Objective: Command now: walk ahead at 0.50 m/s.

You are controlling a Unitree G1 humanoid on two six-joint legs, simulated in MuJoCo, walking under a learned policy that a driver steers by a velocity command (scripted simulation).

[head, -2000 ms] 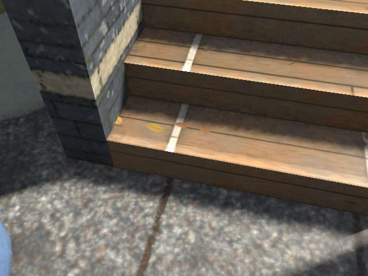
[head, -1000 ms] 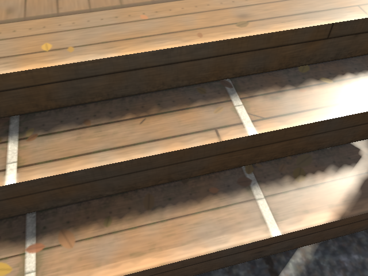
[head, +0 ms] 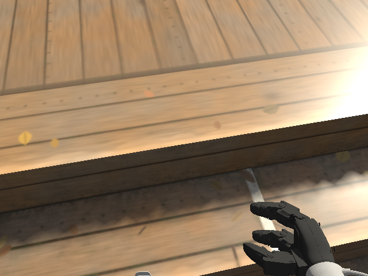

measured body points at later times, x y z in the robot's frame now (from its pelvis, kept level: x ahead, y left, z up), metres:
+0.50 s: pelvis +0.26 +0.04 +0.17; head +0.30 +0.06 +0.62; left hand +0.52 +0.16 +0.08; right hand +0.09 -0.12 +0.05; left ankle +0.12 +0.11 -0.58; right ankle +0.43 -0.07 -0.31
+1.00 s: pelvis +0.57 +0.04 +0.36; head +0.58 +0.04 +0.80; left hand +0.47 +0.20 +0.20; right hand +0.85 -0.11 +0.30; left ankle +0.73 +0.16 -0.18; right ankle +0.45 -0.04 -0.39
